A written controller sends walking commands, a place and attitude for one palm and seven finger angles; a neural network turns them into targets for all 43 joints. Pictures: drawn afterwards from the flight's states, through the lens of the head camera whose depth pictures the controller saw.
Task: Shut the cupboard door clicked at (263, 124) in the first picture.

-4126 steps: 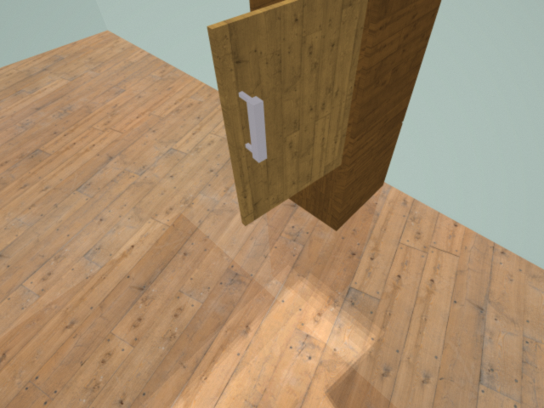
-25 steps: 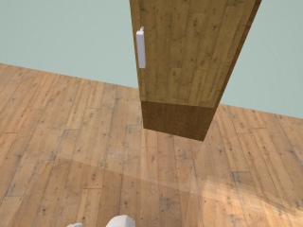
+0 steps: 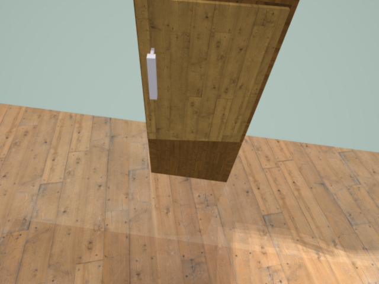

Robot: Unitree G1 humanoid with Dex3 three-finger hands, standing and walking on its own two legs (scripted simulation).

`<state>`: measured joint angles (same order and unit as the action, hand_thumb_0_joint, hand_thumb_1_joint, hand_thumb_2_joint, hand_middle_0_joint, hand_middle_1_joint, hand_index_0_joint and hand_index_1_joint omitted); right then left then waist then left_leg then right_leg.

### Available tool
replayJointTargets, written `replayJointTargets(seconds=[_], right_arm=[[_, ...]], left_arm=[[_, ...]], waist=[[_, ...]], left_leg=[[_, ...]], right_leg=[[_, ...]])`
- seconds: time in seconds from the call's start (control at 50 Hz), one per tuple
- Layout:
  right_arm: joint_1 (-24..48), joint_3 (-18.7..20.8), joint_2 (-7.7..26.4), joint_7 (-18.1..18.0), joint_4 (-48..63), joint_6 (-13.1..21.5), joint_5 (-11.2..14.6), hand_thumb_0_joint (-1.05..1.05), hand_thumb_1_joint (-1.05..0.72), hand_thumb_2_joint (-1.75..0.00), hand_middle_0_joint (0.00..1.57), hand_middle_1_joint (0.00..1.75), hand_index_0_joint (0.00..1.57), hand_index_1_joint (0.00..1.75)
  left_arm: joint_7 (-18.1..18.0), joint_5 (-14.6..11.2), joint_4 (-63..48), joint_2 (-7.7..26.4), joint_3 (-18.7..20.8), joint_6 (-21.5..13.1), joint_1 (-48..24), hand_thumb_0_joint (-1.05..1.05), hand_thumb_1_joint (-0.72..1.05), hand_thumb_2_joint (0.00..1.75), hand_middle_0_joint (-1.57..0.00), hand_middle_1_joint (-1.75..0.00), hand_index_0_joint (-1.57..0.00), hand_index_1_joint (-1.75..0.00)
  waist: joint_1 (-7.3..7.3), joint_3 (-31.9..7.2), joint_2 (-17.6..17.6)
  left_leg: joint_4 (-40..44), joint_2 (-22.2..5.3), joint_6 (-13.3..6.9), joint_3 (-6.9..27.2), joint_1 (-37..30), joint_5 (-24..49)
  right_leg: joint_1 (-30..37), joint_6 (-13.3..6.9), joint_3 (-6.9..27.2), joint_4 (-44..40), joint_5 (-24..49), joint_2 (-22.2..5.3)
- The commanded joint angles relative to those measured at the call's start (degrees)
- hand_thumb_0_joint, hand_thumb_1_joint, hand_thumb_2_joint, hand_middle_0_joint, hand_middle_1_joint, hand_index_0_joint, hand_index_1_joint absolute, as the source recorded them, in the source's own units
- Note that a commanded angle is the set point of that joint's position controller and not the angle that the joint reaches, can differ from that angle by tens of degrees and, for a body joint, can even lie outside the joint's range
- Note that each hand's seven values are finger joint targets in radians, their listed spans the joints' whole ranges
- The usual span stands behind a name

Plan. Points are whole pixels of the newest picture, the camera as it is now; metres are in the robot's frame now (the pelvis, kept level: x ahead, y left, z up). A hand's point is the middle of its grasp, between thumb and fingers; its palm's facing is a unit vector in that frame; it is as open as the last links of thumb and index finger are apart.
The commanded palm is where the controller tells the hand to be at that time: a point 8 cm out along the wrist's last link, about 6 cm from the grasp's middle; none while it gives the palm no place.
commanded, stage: take the last steps up to it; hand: left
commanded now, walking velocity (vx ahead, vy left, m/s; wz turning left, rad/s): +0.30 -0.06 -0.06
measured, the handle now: (153, 74) +0.73 +0.14 +0.02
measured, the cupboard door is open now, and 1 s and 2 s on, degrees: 7 7 7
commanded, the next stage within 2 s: come to a stop and stand still in 0.66 s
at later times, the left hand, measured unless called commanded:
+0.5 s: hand out of the picture +0.11 +0.15 -0.20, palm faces +0.07 -0.98 -0.16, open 7.3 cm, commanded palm none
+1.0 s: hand (142, 207) +0.35 +0.14 -0.18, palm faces -0.01 -0.97 -0.22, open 7.3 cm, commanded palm none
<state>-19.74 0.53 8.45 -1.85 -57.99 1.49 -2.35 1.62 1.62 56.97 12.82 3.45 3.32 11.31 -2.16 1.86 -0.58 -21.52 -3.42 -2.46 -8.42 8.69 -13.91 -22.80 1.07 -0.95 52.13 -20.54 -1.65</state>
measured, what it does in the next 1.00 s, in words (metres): walks ahead: right foot, then left foot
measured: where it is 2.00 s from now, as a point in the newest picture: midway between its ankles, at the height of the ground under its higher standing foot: outside the picture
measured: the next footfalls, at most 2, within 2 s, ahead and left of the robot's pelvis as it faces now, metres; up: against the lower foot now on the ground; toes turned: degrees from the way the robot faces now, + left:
right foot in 0.18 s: +0.08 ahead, -0.15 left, +0.00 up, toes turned -5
left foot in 0.52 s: +0.28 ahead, +0.08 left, +0.00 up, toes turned +8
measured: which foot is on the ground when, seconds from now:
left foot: down 0.00-0.18, up 0.20-0.50, down 0.52-1.00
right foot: up 0.00-0.16, down 0.18-0.54, up 0.56-0.86, down 0.88-1.00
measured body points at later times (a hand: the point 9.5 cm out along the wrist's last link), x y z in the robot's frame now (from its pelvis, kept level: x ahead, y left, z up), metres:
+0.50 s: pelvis +0.14 -0.03 -0.02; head +0.16 -0.01 +0.43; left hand +0.11 +0.20 -0.18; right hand +0.19 -0.27 -0.16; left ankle +0.23 +0.08 -0.74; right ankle +0.04 -0.15 -0.75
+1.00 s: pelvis +0.29 -0.04 -0.02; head +0.31 -0.06 +0.43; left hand +0.35 +0.19 -0.16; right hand +0.28 -0.26 -0.18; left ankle +0.24 +0.08 -0.75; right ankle +0.32 -0.16 -0.75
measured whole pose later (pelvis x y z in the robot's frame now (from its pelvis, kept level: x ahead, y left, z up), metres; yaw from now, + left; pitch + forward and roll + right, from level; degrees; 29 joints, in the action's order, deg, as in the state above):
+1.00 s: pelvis +0.29 -0.04 -0.02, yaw +0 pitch +0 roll +1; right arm -15.8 1.4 8.6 -1.3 -62.5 -1.2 -0.3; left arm -1.4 0.9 60.3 9.2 1.1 -0.3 10.3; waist -2.1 3.3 1.1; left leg -30.0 -2.6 0.9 -7.0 9.8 -19.6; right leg -17.6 -0.3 -3.2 31.7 -14.1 -2.5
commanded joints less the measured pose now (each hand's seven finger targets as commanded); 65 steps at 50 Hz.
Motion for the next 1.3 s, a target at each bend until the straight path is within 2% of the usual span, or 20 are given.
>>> replayJointTargets(seconds=[0.0,0.12,0.16,0.18,0.3,0.46,0.48,0.52,0.62,0.78,0.84,0.88,0.92,0.94,1.02,1.08,1.18,1.22,1.24,1.28], right_arm=[[-6.83,3.31,11.11,-0.16,-0.38,0.45,0.01,0.00,-0.90,-0.90,0.20,0.30,0.20,0.30],[-3.45,3.01,9.01,0.83,-1.98,0.23,0.80,0.00,-0.90,-0.90,0.20,0.30,0.20,0.30],[-0.03,1.93,4.59,1.47,0.88,0.56,1.61,0.00,-0.90,-0.90,0.20,0.30,0.20,0.30],[3.03,2.66,6.99,1.58,1.69,0.13,1.05,0.00,-0.90,-0.90,0.20,0.30,0.20,0.30],[-0.53,2.86,3.24,2.21,-0.84,-0.52,0.49,0.00,-0.90,-0.90,0.20,0.30,0.20,0.30],[-1.57,2.77,4.92,2.46,0.23,1.21,0.77,0.00,-0.90,-0.90,0.20,0.30,0.20,0.30],[-6.76,3.13,7.30,2.14,-1.52,1.67,0.48,0.00,-0.90,-0.90,0.20,0.30,0.20,0.30],[-15.86,4.87,16.27,0.71,-3.06,1.74,-0.21,0.00,-0.90,-0.90,0.20,0.30,0.20,0.30],[-0.89,2.37,8.69,0.00,0.89,1.83,0.58,0.00,-0.90,-0.90,0.20,0.30,0.20,0.30],[2.50,2.13,8.10,-0.06,0.06,0.64,0.73,0.00,-0.90,-0.90,0.20,0.30,0.20,0.30],[3.32,1.85,6.25,-0.05,-0.74,-0.18,1.69,0.00,-0.90,-0.90,0.20,0.30,0.20,0.30],[-0.55,1.59,3.97,0.53,-1.57,-1.15,2.44,0.00,-0.90,-0.90,0.20,0.30,0.20,0.30],[-2.17,1.71,2.80,0.57,-2.94,-2.05,2.36,0.00,-0.90,-0.90,0.20,0.30,0.20,0.30],[-2.21,2.08,4.30,0.19,-3.27,-2.52,2.27,0.00,-0.90,-0.90,0.20,0.30,0.20,0.30],[1.37,3.02,5.51,-0.23,-1.27,-3.73,2.31,0.00,-0.90,-0.90,0.20,0.30,0.20,0.30],[4.07,3.23,4.88,-0.19,0.24,-4.25,2.48,0.00,-0.90,-0.90,0.20,0.30,0.20,0.30],[-1.96,3.07,4.64,0.45,-1.23,-3.55,1.98,0.00,-0.90,-0.90,0.20,0.30,0.20,0.30],[1.14,4.16,12.00,0.19,1.30,-2.64,0.87,0.00,-0.90,-0.90,0.20,0.30,0.20,0.30],[3.81,4.09,12.96,-0.23,2.44,-2.94,0.41,0.00,-0.90,-0.90,0.20,0.30,0.20,0.30],[8.11,2.99,10.84,-0.96,3.35,-2.43,0.49,0.00,-0.90,-0.90,0.20,0.30,0.20,0.30]], left_arm=[[0.54,0.03,-5.44,0.76,-0.30,-2.41,-7.22,0.00,0.90,0.90,-0.20,-0.30,-0.20,-0.30],[-0.26,-0.21,-0.10,2.75,0.86,-3.95,4.48,0.00,0.90,0.90,-0.20,-0.30,-0.20,-0.30],[-1.61,-0.04,3.45,10.69,2.49,-5.00,14.99,0.00,0.90,0.90,-0.20,-0.30,-0.20,-0.30],[-2.07,-0.59,3.34,10.94,2.43,-4.64,14.74,0.00,0.90,0.90,-0.20,-0.30,-0.20,-0.30],[-2.52,-0.31,1.36,1.77,0.52,-6.63,5.28,0.00,0.90,0.90,-0.20,-0.30,-0.20,-0.30],[-2.16,-0.38,3.82,4.62,0.69,-6.63,6.11,0.00,0.90,0.90,-0.20,-0.30,-0.20,-0.30],[-2.08,-0.70,3.56,3.78,0.56,-6.37,6.54,0.00,0.90,0.90,-0.20,-0.30,-0.20,-0.30],[-1.79,-1.33,1.56,0.25,-0.39,-6.10,10.01,0.00,0.90,0.90,-0.20,-0.30,-0.20,-0.30],[-1.17,-0.09,2.03,-0.50,-0.17,-4.64,5.87,0.00,0.90,0.90,-0.20,-0.30,-0.20,-0.30],[-1.62,-0.25,1.38,-2.74,-1.03,-3.56,5.28,0.00,0.90,0.90,-0.20,-0.30,-0.20,-0.30],[-2.52,-0.31,3.43,0.72,-0.75,-4.26,10.22,0.00,0.90,0.90,-0.20,-0.30,-0.20,-0.30],[-2.99,-0.30,3.07,6.44,-0.61,-4.86,7.48,0.00,0.90,0.90,-0.20,-0.30,-0.20,-0.30],[-3.22,-0.56,2.16,6.58,-0.58,-4.08,3.51,0.00,0.90,0.90,-0.20,-0.30,-0.20,-0.30],[-3.64,-0.76,2.29,6.50,-0.17,-4.20,4.19,0.00,0.90,0.90,-0.20,-0.30,-0.20,-0.30],[-4.85,-0.12,2.07,7.86,1.12,-3.21,5.56,0.00,0.90,0.90,-0.20,-0.30,-0.20,-0.30],[-5.18,0.38,0.35,8.45,2.07,-2.36,2.46,0.00,0.90,0.90,-0.20,-0.30,-0.20,-0.30],[-4.45,-0.20,-1.95,6.67,1.76,-1.57,-2.53,0.00,0.90,0.90,-0.20,-0.30,-0.20,-0.30],[-4.06,-1.00,-3.17,1.16,0.67,-0.60,-0.89,0.00,0.90,0.90,-0.20,-0.30,-0.20,-0.30],[-4.27,-0.81,-3.31,2.00,0.80,0.06,-2.22,0.00,0.90,0.90,-0.20,-0.30,-0.20,-0.30],[-3.85,-0.23,-2.20,2.91,1.25,1.01,-1.51,0.00,0.90,0.90,-0.20,-0.30,-0.20,-0.30]], waist=[[-2.09,2.09,9.01],[4.27,0.30,2.38],[8.53,-0.50,-17.81],[8.64,3.13,-12.20],[0.42,5.90,-5.16],[-2.07,2.15,-3.04],[-3.85,-0.86,1.68],[-5.17,-8.89,20.33],[1.00,2.80,4.57],[2.59,0.33,5.54],[4.87,-1.87,-0.30],[2.03,-1.66,-7.53],[0.63,-2.55,-3.11],[1.32,-5.06,-8.96],[4.58,-5.58,-12.77],[4.50,-6.17,-8.98],[0.06,-8.12,-7.31],[1.22,-4.64,15.83],[0.57,-1.59,14.11],[2.77,2.37,12.08]], left_leg=[[10.84,-14.82,-6.09,14.16,-4.39,-2.60],[-0.41,-8.11,-1.95,7.79,9.68,-8.98],[-24.26,2.16,1.84,-1.55,28.35,-21.00],[-33.91,0.46,1.34,3.87,30.55,-21.29],[-35.65,-3.26,3.12,5.73,24.43,-4.36],[-10.60,1.30,2.43,1.29,4.00,4.67],[-7.57,0.94,1.97,3.69,-4.48,5.72],[4.31,-20.98,-7.91,34.61,-17.98,7.81],[9.80,-15.39,-6.18,18.45,4.56,6.20],[5.34,-12.08,-6.63,9.12,5.48,14.04],[-4.09,-5.09,-0.05,4.57,6.84,9.95],[-6.41,0.53,3.44,3.16,8.26,-6.24],[-5.58,0.11,3.44,3.99,3.61,1.59],[-8.43,-0.56,3.86,3.29,3.28,3.82],[-25.18,2.25,4.80,5.20,13.21,-17.97],[-28.76,2.43,4.86,8.62,15.01,-19.67],[-3.65,1.94,4.73,5.64,-1.18,5.10],[5.37,-14.71,-2.01,23.43,1.23,20.21],[6.85,-17.35,-6.45,24.68,8.76,19.24],[7.30,-13.56,-6.38,19.80,11.96,17.38]], right_leg=[[-4.57,-0.73,-1.73,-10.03,-0.92,-1.13],[21.36,-2.71,-2.41,-29.23,6.13,0.14],[33.01,-11.63,24.57,-40.71,-10.94,-18.74],[25.92,-14.22,27.30,-45.18,-16.75,-21.56],[13.45,-11.68,6.65,-43.31,7.94,-13.23],[9.95,-9.06,1.65,-31.16,16.34,-10.23],[7.16,-7.69,-0.51,-21.58,17.36,-7.23],[-8.14,-3.27,-4.72,8.62,-14.20,4.02],[-7.11,-2.18,1.61,13.70,-0.05,-3.86],[5.81,-0.55,-2.41,-14.59,5.68,-1.45],[15.95,-0.36,1.75,-29.29,23.60,-2.98],[14.76,-7.00,12.08,-30.51,39.13,-14.63],[13.22,-7.23,8.70,-25.98,45.57,-13.22],[15.71,-7.47,8.68,-24.70,51.56,-12.69],[22.34,-13.71,12.66,-26.13,70.04,-19.55],[22.28,-14.43,10.98,-26.23,63.68,-19.38],[10.67,-6.22,4.50,-22.34,30.86,-11.71],[1.36,0.24,-2.37,-11.44,-5.56,-0.60],[3.37,-0.32,2.28,-2.49,-12.24,1.04],[2.07,-0.79,5.50,5.23,-8.13,0.72]])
